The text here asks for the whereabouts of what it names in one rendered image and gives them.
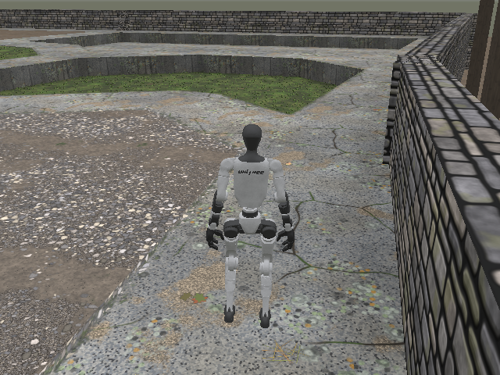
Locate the left robot shin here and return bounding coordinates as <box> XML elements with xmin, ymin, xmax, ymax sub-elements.
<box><xmin>225</xmin><ymin>257</ymin><xmax>236</xmax><ymax>312</ymax></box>

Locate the robot left foot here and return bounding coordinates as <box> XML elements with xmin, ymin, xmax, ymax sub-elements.
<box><xmin>224</xmin><ymin>305</ymin><xmax>235</xmax><ymax>323</ymax></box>

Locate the robot left hand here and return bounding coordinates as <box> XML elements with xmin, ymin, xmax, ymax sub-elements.
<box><xmin>206</xmin><ymin>228</ymin><xmax>224</xmax><ymax>250</ymax></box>

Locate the robot right upper arm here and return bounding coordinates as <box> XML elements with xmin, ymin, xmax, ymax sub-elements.
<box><xmin>268</xmin><ymin>159</ymin><xmax>286</xmax><ymax>203</ymax></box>

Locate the robot right hand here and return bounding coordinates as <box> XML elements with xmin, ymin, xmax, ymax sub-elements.
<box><xmin>277</xmin><ymin>229</ymin><xmax>295</xmax><ymax>252</ymax></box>

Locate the robot right forearm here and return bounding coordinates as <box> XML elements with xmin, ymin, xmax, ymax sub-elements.
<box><xmin>278</xmin><ymin>192</ymin><xmax>294</xmax><ymax>231</ymax></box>

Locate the robot left forearm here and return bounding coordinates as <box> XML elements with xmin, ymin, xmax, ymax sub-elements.
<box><xmin>208</xmin><ymin>190</ymin><xmax>223</xmax><ymax>230</ymax></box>

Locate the robot left upper arm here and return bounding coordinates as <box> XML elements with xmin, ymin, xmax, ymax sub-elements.
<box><xmin>216</xmin><ymin>158</ymin><xmax>235</xmax><ymax>202</ymax></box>

